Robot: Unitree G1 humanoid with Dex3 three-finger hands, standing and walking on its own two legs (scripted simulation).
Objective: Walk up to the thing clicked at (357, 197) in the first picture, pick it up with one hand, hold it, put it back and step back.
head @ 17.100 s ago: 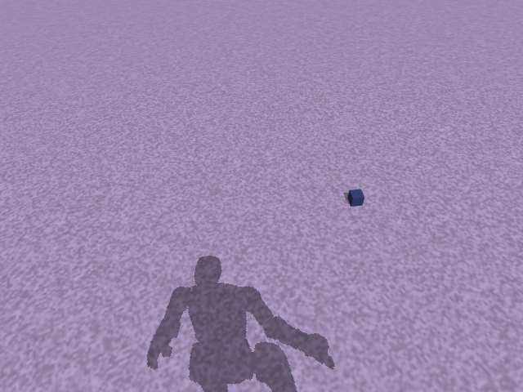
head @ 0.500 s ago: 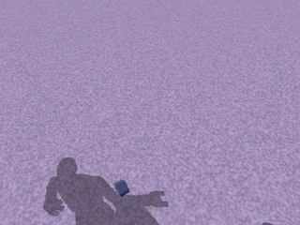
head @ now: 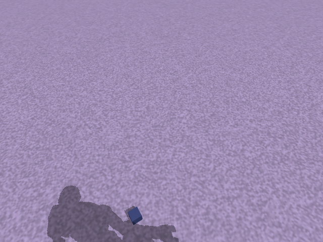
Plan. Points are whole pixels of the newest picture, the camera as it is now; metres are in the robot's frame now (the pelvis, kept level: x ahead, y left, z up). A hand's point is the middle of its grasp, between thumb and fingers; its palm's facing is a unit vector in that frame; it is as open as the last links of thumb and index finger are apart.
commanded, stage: walk up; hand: left
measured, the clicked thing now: (135, 215) +0.47 +0.20 -0.75
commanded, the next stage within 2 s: none
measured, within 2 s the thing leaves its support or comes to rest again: neither
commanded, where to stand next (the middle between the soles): +0.10 +0.01 m, yaw -2 degrees
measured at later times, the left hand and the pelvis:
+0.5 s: hand out of the picture +0.06 +0.25 -0.16, palm faces +0.00 -0.94 -0.34, open 7.4 cm; pelvis +0.00 +0.00 +0.00, yaw +1 degrees
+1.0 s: hand out of the picture -0.01 +0.24 -0.15, palm faces +0.07 -0.93 -0.37, open 7.4 cm; pelvis -0.04 -0.03 -0.01, yaw +5 degrees
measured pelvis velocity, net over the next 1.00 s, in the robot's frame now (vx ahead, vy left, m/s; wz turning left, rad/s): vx -0.04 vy -0.03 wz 0.09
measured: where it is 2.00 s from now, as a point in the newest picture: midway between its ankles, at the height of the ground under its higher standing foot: outside the picture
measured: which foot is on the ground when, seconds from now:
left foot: down 0.00-0.70, up 0.72-1.00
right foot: down 0.00-1.00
